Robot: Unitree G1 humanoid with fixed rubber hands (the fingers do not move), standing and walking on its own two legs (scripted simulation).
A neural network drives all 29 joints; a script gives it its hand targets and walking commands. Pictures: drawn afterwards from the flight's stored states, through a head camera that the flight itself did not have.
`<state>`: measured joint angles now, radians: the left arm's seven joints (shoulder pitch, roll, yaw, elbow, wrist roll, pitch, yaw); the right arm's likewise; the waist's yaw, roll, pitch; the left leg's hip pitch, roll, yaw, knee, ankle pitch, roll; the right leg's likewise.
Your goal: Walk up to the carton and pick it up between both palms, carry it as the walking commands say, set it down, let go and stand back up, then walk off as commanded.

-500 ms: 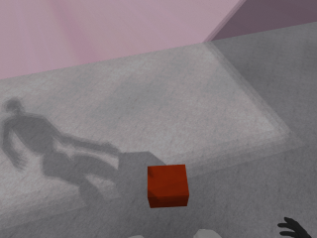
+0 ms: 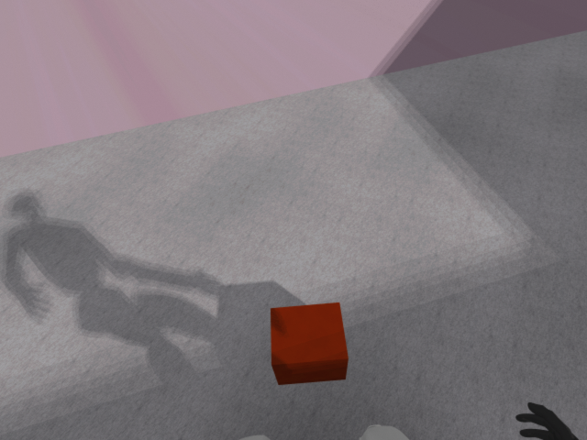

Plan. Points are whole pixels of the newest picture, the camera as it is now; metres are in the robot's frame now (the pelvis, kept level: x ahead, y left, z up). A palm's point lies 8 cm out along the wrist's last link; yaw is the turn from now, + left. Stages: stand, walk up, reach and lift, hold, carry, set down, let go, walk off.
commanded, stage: walk up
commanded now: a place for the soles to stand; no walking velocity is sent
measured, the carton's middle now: (308, 344) +0.49 +0.02 -0.64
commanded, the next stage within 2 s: stand in 0.90 s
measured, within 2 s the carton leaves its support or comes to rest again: neither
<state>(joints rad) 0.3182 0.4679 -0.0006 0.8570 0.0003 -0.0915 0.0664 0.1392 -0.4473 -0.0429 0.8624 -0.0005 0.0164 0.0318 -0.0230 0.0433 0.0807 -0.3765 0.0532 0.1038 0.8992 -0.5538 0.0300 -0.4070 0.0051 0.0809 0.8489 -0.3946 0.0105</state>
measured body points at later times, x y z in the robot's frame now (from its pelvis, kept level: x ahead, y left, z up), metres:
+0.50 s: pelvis +0.01 +0.01 +0.00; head +0.02 +0.00 +0.45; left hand +0.08 +0.36 -0.09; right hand +0.12 -0.32 -0.10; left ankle +0.02 +0.10 -0.70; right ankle +0.04 -0.15 -0.69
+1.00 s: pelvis -0.01 +0.00 +0.00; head +0.00 -0.01 +0.45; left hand +0.08 +0.33 -0.09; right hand +0.09 -0.34 -0.11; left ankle +0.02 +0.10 -0.70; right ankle +0.04 -0.15 -0.70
